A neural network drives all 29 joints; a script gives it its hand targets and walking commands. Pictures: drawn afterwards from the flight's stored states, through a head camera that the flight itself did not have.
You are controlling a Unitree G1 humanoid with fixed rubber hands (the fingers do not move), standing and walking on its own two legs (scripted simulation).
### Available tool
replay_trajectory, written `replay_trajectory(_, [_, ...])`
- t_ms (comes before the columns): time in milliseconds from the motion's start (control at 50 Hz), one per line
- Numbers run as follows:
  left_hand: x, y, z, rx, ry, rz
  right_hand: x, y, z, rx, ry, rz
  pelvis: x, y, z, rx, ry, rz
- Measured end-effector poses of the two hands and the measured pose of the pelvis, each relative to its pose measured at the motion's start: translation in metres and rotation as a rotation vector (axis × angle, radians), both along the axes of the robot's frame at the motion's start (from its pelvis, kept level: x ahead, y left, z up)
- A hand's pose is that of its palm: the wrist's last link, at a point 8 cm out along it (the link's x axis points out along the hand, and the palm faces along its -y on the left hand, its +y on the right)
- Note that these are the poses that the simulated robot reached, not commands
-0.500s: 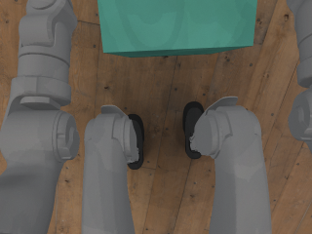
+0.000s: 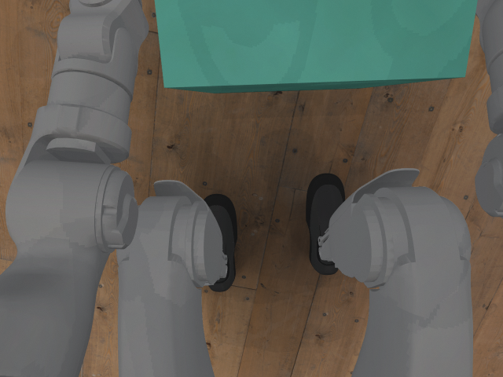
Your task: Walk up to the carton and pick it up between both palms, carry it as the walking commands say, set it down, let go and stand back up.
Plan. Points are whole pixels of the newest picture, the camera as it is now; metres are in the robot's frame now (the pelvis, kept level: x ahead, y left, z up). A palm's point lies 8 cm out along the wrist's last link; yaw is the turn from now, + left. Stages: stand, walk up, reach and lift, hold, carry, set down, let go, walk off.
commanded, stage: reach and lift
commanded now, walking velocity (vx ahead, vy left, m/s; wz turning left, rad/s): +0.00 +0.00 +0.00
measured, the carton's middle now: out of the picture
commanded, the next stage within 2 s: none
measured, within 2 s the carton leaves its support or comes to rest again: leaves its support in 1.36 s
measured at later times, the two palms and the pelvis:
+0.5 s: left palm out of the picture +0.56 +0.12 -0.14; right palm out of the picture +0.55 -0.23 -0.15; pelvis -0.01 +0.00 +0.01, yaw +0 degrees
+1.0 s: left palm out of the picture +0.56 +0.12 -0.14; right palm out of the picture +0.55 -0.23 -0.15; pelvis -0.01 +0.00 +0.00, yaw +1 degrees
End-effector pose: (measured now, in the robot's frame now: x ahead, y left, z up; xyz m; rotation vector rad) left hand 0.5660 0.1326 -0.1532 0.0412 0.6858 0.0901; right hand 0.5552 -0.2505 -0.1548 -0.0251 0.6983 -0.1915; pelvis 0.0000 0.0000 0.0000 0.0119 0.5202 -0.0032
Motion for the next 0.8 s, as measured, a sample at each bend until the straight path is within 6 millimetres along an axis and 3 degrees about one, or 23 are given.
replay_trajectory(180, [-0.004, 0.007, 0.004, 0.016, -0.002, 0.0, -0.002, 0.007, -0.001, 0.006, 0.012, -0.002, 0.008, -0.001, 0.008, 0.001, -0.004, 0.01])
replay_trajectory(400, [-0.007, -0.016, 0.01, -0.011, -0.001, -0.027, -0.005, 0.016, 0.006, 0.024, -0.001, 0.01, -0.003, -0.001, 0.009, 0.003, -0.009, 0.005])
replay_trajectory(800, [-0.005, -0.016, 0.011, 0.008, 0.027, -0.027, -0.002, 0.019, 0.007, 0.014, 0.029, 0.021, -0.006, -0.004, 0.01, 0.009, -0.01, 0.001])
